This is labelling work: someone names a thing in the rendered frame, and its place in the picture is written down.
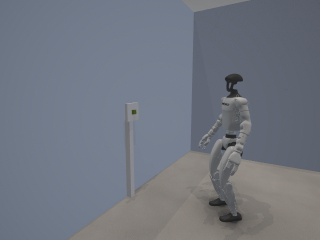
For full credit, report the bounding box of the left robot hand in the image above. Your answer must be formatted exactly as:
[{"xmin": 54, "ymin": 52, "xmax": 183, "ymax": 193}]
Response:
[{"xmin": 223, "ymin": 151, "xmax": 241, "ymax": 176}]

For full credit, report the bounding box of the robot left upper arm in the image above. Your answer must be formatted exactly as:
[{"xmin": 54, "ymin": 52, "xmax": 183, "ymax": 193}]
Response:
[{"xmin": 235, "ymin": 97, "xmax": 252, "ymax": 129}]

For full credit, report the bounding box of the panel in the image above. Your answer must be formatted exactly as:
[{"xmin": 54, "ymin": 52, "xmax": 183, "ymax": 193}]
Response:
[{"xmin": 125, "ymin": 102, "xmax": 139, "ymax": 198}]

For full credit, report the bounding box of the right robot hand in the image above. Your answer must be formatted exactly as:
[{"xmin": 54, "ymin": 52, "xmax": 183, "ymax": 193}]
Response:
[{"xmin": 198, "ymin": 134, "xmax": 212, "ymax": 150}]

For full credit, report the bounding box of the robot left forearm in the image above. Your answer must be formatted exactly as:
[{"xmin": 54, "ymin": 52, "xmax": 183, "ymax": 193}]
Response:
[{"xmin": 233, "ymin": 121, "xmax": 251, "ymax": 154}]

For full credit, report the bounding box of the robot right upper arm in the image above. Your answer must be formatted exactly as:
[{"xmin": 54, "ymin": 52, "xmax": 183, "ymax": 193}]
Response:
[{"xmin": 219, "ymin": 97, "xmax": 225, "ymax": 122}]

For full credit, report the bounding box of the robot right forearm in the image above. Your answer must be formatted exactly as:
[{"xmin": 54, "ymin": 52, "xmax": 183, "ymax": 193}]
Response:
[{"xmin": 208, "ymin": 117, "xmax": 223, "ymax": 137}]

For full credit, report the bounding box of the left robot thigh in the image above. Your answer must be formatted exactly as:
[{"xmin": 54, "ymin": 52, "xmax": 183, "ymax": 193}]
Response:
[{"xmin": 219, "ymin": 143, "xmax": 243, "ymax": 190}]

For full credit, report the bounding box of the robot right shin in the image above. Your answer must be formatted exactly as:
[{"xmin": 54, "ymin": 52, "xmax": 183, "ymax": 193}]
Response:
[{"xmin": 209, "ymin": 174, "xmax": 224, "ymax": 201}]

